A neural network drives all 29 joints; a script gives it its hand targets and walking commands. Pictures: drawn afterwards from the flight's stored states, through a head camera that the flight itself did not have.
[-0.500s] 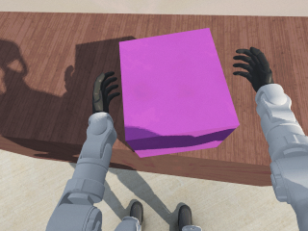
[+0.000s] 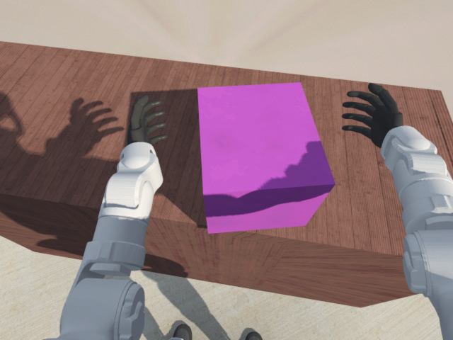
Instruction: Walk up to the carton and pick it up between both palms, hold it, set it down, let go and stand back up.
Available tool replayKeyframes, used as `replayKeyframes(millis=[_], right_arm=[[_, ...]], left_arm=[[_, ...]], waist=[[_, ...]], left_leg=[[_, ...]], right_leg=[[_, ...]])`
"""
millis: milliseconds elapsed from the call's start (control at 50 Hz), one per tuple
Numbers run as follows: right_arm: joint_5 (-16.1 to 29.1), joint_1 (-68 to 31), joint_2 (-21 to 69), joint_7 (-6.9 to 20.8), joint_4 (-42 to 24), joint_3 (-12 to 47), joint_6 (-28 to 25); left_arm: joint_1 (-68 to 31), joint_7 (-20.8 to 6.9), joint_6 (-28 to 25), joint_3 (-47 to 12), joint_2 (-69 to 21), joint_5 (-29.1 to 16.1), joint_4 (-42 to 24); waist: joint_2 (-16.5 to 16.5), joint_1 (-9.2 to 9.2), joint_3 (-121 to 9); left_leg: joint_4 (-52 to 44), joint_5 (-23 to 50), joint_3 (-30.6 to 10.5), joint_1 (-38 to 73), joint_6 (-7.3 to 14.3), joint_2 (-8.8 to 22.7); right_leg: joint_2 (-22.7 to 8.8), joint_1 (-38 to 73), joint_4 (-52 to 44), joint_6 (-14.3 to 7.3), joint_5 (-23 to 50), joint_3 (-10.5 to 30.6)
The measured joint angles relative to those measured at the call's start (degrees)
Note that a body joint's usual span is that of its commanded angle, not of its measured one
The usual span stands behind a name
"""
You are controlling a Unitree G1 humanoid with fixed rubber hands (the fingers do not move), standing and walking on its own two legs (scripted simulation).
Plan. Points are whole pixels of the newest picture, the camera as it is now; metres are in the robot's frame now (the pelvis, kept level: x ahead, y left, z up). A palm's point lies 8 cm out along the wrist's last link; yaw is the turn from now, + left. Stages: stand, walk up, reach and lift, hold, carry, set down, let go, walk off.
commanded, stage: set down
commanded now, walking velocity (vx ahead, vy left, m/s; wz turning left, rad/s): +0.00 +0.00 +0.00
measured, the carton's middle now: (253, 159) +0.46 +0.00 -0.01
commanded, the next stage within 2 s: none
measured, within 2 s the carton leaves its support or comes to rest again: neither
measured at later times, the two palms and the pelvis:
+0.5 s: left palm (159, 167) +0.37 +0.16 +0.08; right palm (400, 174) +0.42 -0.25 +0.05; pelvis +0.02 +0.00 +0.01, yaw -1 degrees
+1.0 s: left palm (147, 207) +0.31 +0.17 +0.05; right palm (407, 213) +0.35 -0.25 +0.04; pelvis +0.02 +0.00 +0.01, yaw +0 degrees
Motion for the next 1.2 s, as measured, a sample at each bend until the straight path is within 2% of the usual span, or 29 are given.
replayKeyframes(millis=[80, 200, 280, 420, 580, 640, 780, 900, 980, 1100, 1200], right_arm=[[-0.11, 1.16, -0.33, 0.87, -0.37, -1.87, -0.88], [2.36, 7.34, -1.01, 2.06, -3.75, -0.30, -3.95], [2.89, 10.01, -1.36, 2.57, -4.03, -0.42, -3.60], [3.75, 18.54, -0.70, 1.12, -16.38, 1.29, -6.80], [4.98, 24.42, -1.68, -0.49, -23.09, 3.20, -6.49], [5.11, 26.43, -1.65, -0.67, -25.13, 3.34, -8.06], [4.75, 28.54, -0.69, -0.37, -25.93, 3.11, -8.21], [4.25, 33.46, 0.72, -0.44, -25.55, 3.56, -10.44], [3.78, 35.17, 1.86, 0.53, -23.78, 2.49, -10.37], [2.58, 39.25, 3.01, 0.86, -23.75, 1.65, -11.67], [3.47, 42.39, 3.39, 1.18, -24.06, 1.62, -14.04]], left_arm=[[1.66, 1.37, -1.05, -2.62, 2.14, -0.98, -0.49], [9.86, -0.86, -0.36, -4.68, 0.09, 0.81, -8.00], [12.27, -1.08, 0.33, -5.73, -1.26, 0.34, -10.28], [18.71, -1.81, -2.08, -5.51, -2.23, 0.85, -18.12], [23.18, -2.92, -1.24, -3.99, -3.27, 0.84, -21.77], [25.49, -2.97, -2.89, -4.05, -3.41, 1.07, -23.56], [26.92, -2.71, -4.42, -4.42, -3.04, 1.25, -21.67], [32.13, -3.46, -6.52, -4.98, -4.07, 3.20, -22.00], [33.61, -2.20, -6.61, -5.98, -3.05, 3.32, -20.56], [37.22, -2.21, -8.66, -7.72, -2.52, 2.85, -19.62], [40.53, -2.06, -10.34, -9.65, -2.61, 3.13, -20.48]], waist=[[0.17, -0.50, -0.98], [1.86, -1.11, 0.63], [2.38, -1.44, 2.31], [3.19, -3.06, 3.81], [2.82, -3.95, 5.75], [2.53, -4.20, 5.94], [1.85, -3.97, 4.92], [1.13, -3.90, 5.45], [0.63, -4.33, 5.96], [0.12, -5.16, 6.81], [0.25, -5.83, 7.73]], left_leg=[[1.58, -0.91, -0.73, -0.63, 0.03, -0.36], [-0.43, -0.98, -0.89, 4.39, 0.50, -1.07], [-0.80, -1.21, -0.48, 6.12, 0.66, -1.26], [-1.93, -1.25, 0.74, 7.12, 0.53, -0.58], [-4.95, -0.03, 1.45, 9.64, 0.28, -0.16], [-5.48, 0.27, 1.47, 10.07, -0.09, 0.06], [-5.58, 0.32, 1.45, 10.76, 0.52, 0.14], [-5.95, -0.01, 1.20, 14.48, 0.38, -0.01], [-4.66, -0.80, 0.93, 15.61, 0.27, -0.48], [-3.21, -1.96, 1.27, 17.12, 0.59, -1.02], [-2.50, -2.78, 2.06, 18.53, 0.75, -1.23]], right_leg=[[-0.37, -0.10, 1.14, 0.11, -0.95, -0.64], [-1.07, 5.22, -1.02, 0.68, -1.06, -0.88], [-1.28, 6.48, -0.67, 0.78, -1.57, -0.52], [-0.59, 6.69, -1.37, 0.71, -1.31, 0.62], [-0.10, 8.00, -2.40, 0.15, -0.94, 1.18], [0.13, 8.21, -2.55, -0.12, -0.83, 1.17], [0.26, 8.69, -2.20, -0.38, -0.97, 1.15], [0.09, 12.56, -2.57, -0.32, -1.44, 0.91], [-0.41, 13.70, -0.99, -0.21, -2.57, 0.71], [-0.96, 15.23, 0.27, 0.28, -3.55, 1.13], [-1.15, 16.59, 0.44, 0.72, -3.82, 1.95]])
